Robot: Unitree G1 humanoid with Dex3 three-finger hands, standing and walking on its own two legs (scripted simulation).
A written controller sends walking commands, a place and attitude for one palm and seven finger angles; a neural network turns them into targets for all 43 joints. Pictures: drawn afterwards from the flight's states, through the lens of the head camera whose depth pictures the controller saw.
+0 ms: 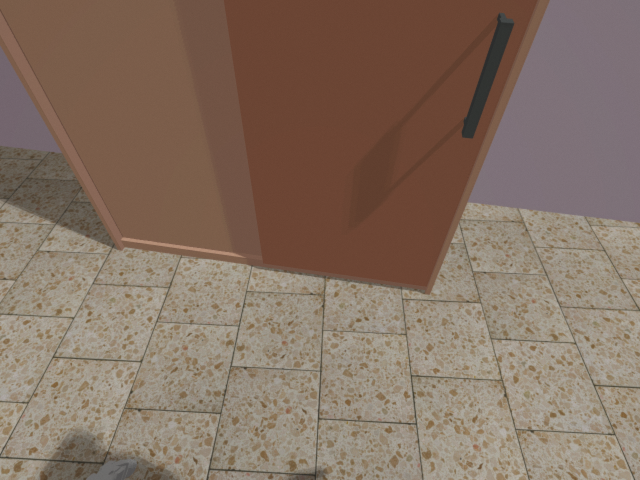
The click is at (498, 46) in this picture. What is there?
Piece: wardrobe's sliding door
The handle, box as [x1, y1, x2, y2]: [462, 13, 513, 138]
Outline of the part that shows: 503,13 499,13 497,18 498,23 467,116 464,118 462,137 472,138 513,25 512,19 506,18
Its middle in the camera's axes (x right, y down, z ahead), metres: +0.35 -0.34 +0.84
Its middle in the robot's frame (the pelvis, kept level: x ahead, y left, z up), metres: +0.89 -0.30 +0.09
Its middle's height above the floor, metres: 0.86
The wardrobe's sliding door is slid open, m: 0.00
